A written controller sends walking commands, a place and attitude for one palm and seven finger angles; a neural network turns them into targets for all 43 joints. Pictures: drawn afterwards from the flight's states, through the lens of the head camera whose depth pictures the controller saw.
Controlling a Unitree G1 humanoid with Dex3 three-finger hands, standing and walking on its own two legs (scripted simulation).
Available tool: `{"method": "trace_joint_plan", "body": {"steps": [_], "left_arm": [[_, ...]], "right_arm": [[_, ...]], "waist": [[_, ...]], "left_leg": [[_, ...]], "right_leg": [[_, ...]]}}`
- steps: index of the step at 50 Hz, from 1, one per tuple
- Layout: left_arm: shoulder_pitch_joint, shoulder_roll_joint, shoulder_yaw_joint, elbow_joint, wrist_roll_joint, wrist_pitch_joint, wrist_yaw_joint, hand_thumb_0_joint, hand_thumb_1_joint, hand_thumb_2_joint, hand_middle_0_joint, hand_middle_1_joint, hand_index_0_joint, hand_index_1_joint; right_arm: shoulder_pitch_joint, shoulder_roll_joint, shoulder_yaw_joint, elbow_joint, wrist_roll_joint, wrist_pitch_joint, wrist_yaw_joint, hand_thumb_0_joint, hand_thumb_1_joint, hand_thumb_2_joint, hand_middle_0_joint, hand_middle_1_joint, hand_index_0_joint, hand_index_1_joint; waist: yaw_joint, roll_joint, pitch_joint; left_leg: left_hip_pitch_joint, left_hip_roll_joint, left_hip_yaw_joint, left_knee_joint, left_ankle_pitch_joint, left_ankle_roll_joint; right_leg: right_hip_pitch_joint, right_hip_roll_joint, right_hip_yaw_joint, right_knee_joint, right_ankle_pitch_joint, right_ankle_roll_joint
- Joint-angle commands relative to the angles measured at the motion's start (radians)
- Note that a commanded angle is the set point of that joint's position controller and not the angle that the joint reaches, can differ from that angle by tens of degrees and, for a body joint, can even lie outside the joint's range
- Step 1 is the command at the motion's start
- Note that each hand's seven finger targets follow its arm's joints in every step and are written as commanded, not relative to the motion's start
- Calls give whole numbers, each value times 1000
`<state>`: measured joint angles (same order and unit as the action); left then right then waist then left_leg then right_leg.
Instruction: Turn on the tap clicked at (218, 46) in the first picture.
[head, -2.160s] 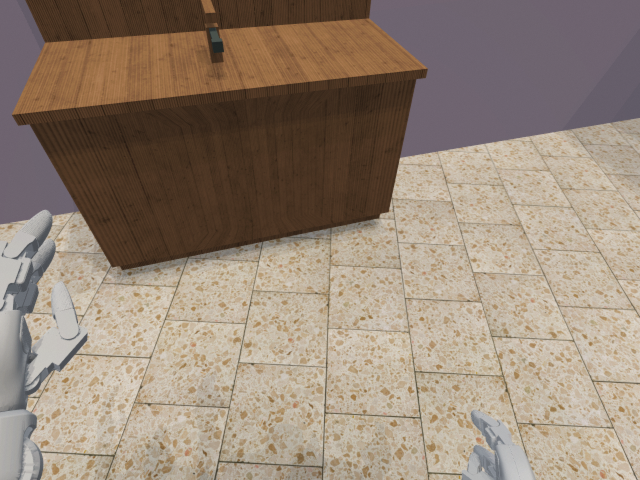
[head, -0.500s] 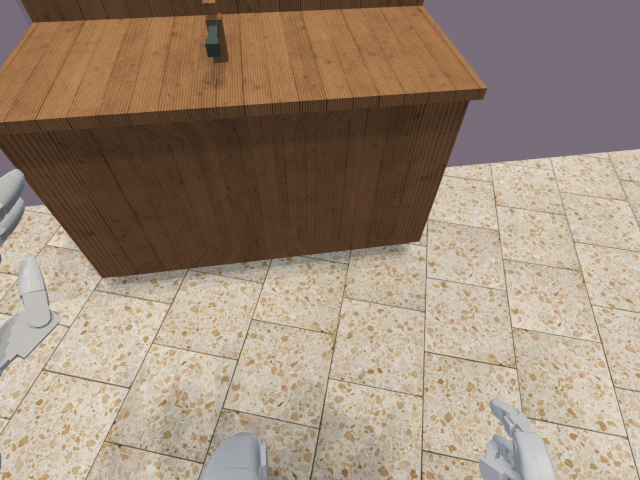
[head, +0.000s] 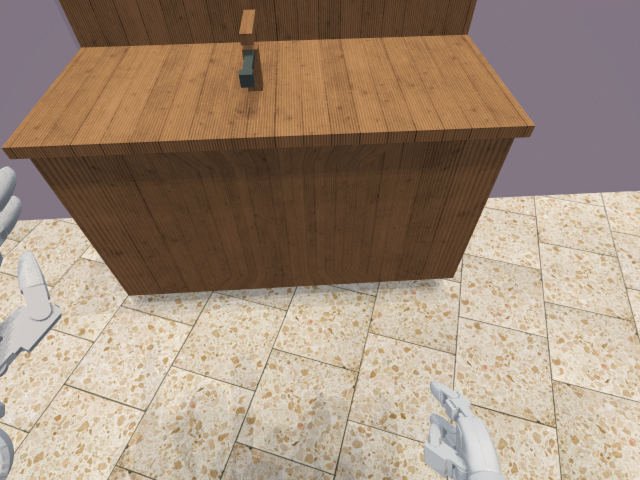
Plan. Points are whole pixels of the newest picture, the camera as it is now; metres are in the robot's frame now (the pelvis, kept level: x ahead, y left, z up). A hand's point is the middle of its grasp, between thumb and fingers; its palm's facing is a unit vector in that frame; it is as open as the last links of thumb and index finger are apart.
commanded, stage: turn to face it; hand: left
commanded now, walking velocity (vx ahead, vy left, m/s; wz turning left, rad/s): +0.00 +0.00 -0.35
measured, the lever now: (246, 78) +0.84 +0.25 +0.07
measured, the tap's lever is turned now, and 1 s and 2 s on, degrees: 0 0 0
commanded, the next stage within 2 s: take the last steps up to it in 0.36 s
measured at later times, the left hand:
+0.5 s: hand (136, 310) +0.22 +0.19 +0.18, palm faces +0.31 -0.86 -0.41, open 7.4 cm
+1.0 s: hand (118, 319) +0.21 +0.20 +0.18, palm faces +0.33 -0.86 -0.39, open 7.4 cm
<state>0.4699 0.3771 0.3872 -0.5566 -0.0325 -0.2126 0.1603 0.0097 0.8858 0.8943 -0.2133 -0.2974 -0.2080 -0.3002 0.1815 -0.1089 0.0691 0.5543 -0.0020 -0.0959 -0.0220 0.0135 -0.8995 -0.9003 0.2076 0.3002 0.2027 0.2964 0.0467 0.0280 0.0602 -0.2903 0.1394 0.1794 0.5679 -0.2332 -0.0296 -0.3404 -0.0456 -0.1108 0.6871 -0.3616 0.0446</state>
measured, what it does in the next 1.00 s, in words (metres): steps on the spot: right foot, then left foot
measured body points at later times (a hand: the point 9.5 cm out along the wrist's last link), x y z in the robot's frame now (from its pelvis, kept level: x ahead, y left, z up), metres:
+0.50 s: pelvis -0.03 -0.03 +0.00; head -0.03 -0.02 +0.45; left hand +0.19 +0.23 +0.20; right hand +0.09 -0.30 -0.07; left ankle -0.02 +0.10 -0.73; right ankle +0.02 -0.11 -0.72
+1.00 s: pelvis -0.04 -0.01 +0.00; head -0.05 -0.01 +0.45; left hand +0.19 +0.25 +0.20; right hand +0.07 -0.28 -0.09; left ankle +0.00 +0.11 -0.73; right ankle -0.02 -0.12 -0.70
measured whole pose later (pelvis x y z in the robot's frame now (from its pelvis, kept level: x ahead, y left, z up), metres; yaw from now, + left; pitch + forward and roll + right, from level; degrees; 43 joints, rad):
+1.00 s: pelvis -0.04 -0.01 +0.00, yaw -9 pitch -2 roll +1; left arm 0.45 0.34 0.36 -0.42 0.00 -0.23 0.17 0.01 0.88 0.89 -0.22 -0.30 -0.21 -0.30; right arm 0.25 -0.22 -0.01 0.64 0.00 -0.08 -0.09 0.02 -0.90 -0.90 0.20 0.30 0.20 0.30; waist 0.00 -0.01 0.00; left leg -0.23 0.04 0.11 0.53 -0.26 0.02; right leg -0.41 -0.02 -0.05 0.84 -0.42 -0.01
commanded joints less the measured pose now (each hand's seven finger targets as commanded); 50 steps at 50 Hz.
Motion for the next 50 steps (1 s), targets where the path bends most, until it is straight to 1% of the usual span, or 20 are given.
{"method": "trace_joint_plan", "body": {"steps": [1,2,3,4,8,16,18,21,24,27,29,31,33,37,43,44,46,47,48,50], "left_arm": [[-158,120,54,-46,11,-32,4,0,900,900,-200,-300,-200,-300],[-167,151,62,-35,17,-28,8,0,900,900,-200,-300,-200,-300],[-160,154,69,-27,0,-13,6,0,900,900,-200,-300,-200,-300],[-141,163,80,-42,-1,-14,6,0,900,900,-200,-300,-200,-300],[-83,181,115,-171,2,-54,19,0,900,900,-200,-300,-200,-300],[43,171,143,-141,-7,-67,25,0,900,900,-200,-300,-200,-300],[7,162,114,-155,-7,-67,19,0,900,900,-200,-300,-200,-300],[-6,147,99,-113,-2,-69,10,0,900,900,-200,-300,-200,-300],[-78,123,44,-112,20,-64,-2,0,900,900,-200,-300,-200,-300],[-135,126,31,-134,31,-52,6,0,900,900,-200,-300,-200,-300],[-151,138,44,-103,31,-49,10,0,900,900,-200,-300,-200,-300],[-119,176,78,-77,23,-41,14,0,900,900,-200,-300,-200,-300],[-121,176,74,-84,21,-47,19,0,900,900,-200,-300,-200,-300],[-65,174,95,-100,21,-69,14,0,900,900,-200,-300,-200,-300],[-89,130,50,-114,18,-67,23,0,900,900,-200,-300,-200,-300],[-108,132,51,-104,16,-71,23,0,900,900,-200,-300,-200,-300],[-138,105,37,-108,18,-78,23,0,900,900,-200,-300,-200,-300],[-184,143,51,-121,27,-87,18,0,900,900,-200,-300,-200,-300],[-148,135,56,-49,42,-85,12,0,900,900,-200,-300,-200,-300],[-132,105,25,-62,46,-80,4,0,900,900,-200,-300,-200,-300]], "right_arm": [[-27,-194,-107,-115,12,-43,-28,0,-900,-900,200,300,200,300],[-30,-167,-99,-121,11,-37,-31,0,-900,-900,200,300,200,300],[-59,-171,-104,-129,14,-42,-32,0,-900,-900,200,300,200,300],[-67,-176,-105,-120,9,-39,-32,0,-900,-900,200,300,200,300],[-95,-154,-83,-108,8,-12,-40,0,-900,-900,200,300,200,300],[-43,-195,-110,-132,9,10,-44,0,-900,-900,200,300,200,300],[-41,-215,-120,-140,15,10,-49,0,-900,-900,200,300,200,300],[-65,-228,-110,-146,14,4,-56,0,-900,-900,200,300,200,300],[-35,-233,-118,-123,10,-21,-53,0,-900,-900,200,300,200,300],[-40,-244,-118,-114,10,-35,-48,0,-900,-900,200,300,200,300],[-43,-232,-113,-103,1,-28,-51,0,-900,-900,200,300,200,300],[-51,-208,-114,-93,-4,-20,-54,0,-900,-900,200,300,200,300],[-75,-199,-104,-86,-6,-11,-48,0,-900,-900,200,300,200,300],[-59,-178,-89,-69,-6,5,-48,0,-900,-900,200,300,200,300],[-30,-180,-93,-79,-12,-20,-65,0,-900,-900,200,300,200,300],[-19,-192,-102,-82,-9,-24,-72,0,-900,-900,200,300,200,300],[-25,-234,-114,-91,-2,-28,-73,0,-900,-900,200,300,200,300],[-31,-215,-109,-73,1,-33,-73,0,-900,-900,200,300,200,300],[-45,-205,-111,-66,4,-45,-67,0,-900,-900,200,300,200,300],[-46,-210,-118,-52,6,-55,-57,0,-900,-900,200,300,200,300]], "waist": [[-50,4,-133],[-64,-181,-135],[-34,-350,-147],[-30,-332,-170],[-44,-136,-250],[-38,-90,-236],[-45,-22,-208],[-26,254,-127],[-33,161,-104],[-51,150,-112],[-54,-9,-93],[-36,-203,-74],[-38,-174,-68],[-54,-129,-151],[-58,-98,-165],[-62,-62,-151],[-63,189,-94],[-69,284,-82],[-68,215,-12],[-57,155,7]], "left_leg": [[-12,101,-27,37,-27,31],[-85,0,-7,180,-158,-1],[-167,-85,-56,351,-309,-20],[-200,-81,-128,475,-303,-19],[-190,-78,-155,455,-240,-28],[10,-97,-130,-21,-113,6],[115,-33,-155,-179,-22,29],[-12,178,-333,-277,52,118],[-27,182,-269,-198,200,132],[-58,96,-194,-130,-11,90],[-160,-10,-122,-50,-274,56],[-182,-108,-77,218,-302,34],[-305,-90,-177,461,-276,27],[-190,-59,-156,321,-183,21],[130,-119,-37,-108,-126,43],[158,-94,-63,-177,-167,58],[208,146,-410,-322,-273,169],[162,254,-553,-417,-437,238],[43,268,-572,-443,-516,270],[7,207,-426,-400,-406,246]], "right_leg": [[132,-30,72,-257,256,-28],[138,-168,295,-301,508,-96],[146,-262,466,-349,617,-158],[181,-282,477,-343,669,-184],[257,-232,305,-254,765,-197],[150,-178,359,-331,293,-171],[87,-112,327,-285,191,-112],[32,44,168,-65,39,-40],[52,40,97,-20,3,-27],[145,37,66,-176,62,-43],[157,-52,230,-251,-46,-92],[69,-223,549,-470,-382,-181],[118,-327,666,-532,-391,-262],[99,-259,367,-477,-156,-222],[7,-151,261,-379,-250,-157],[-3,-117,240,-311,-243,-130],[-174,43,79,19,-143,-59],[-253,43,40,243,-180,-40],[-257,0,87,338,-125,-44],[-236,-28,63,332,-65,-35]]}}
